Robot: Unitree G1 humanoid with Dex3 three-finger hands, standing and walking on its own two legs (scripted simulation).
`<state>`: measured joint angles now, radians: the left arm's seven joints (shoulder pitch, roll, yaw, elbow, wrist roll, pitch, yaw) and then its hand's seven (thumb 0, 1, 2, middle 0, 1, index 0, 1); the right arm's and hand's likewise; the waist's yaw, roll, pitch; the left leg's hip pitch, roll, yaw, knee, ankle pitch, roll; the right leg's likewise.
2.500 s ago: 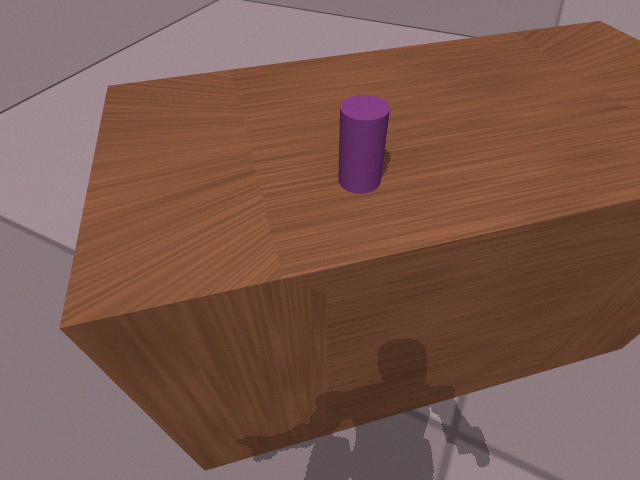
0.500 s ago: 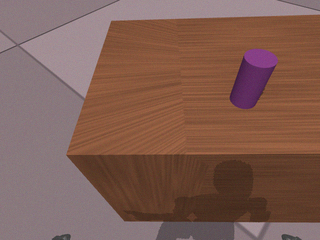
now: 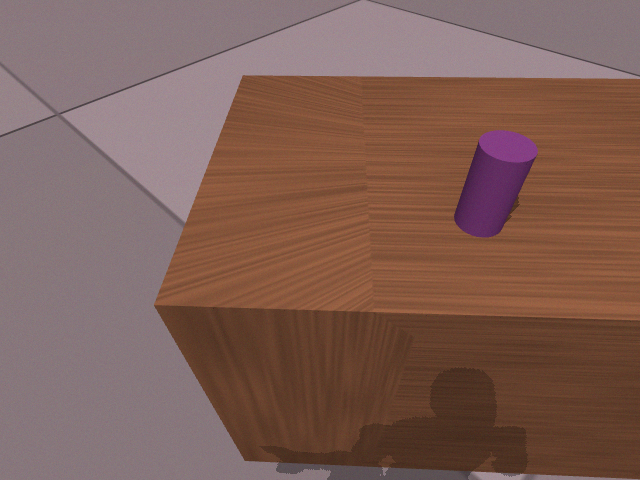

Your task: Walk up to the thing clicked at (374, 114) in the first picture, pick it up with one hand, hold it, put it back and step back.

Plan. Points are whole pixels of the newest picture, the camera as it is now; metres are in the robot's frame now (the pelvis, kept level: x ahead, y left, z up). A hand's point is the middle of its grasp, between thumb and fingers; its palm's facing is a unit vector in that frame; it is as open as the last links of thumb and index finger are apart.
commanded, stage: walk up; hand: right
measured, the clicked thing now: (491, 186) +0.51 -0.22 +0.09
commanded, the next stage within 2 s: stand in 0.96 s
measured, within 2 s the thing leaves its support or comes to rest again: neither
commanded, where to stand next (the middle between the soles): +0.03 +0.00 m, yaw -1 degrees
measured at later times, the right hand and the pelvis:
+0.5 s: hand out of the picture +0.07 -0.25 -0.15, palm faces -0.04 +0.94 -0.34, open 7.4 cm; pelvis +0.00 +0.00 +0.01, yaw +1 degrees
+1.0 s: hand out of the picture +0.10 -0.26 -0.15, palm faces -0.04 +0.94 -0.34, open 7.4 cm; pelvis +0.01 +0.00 +0.01, yaw +1 degrees
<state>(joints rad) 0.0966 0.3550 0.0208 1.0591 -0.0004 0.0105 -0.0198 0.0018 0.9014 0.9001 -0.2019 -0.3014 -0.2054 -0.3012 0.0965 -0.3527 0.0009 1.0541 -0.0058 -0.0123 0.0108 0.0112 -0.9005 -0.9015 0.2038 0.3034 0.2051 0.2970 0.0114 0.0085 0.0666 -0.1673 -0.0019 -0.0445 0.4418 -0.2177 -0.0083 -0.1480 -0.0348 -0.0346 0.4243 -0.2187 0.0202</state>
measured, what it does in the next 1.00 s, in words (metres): stands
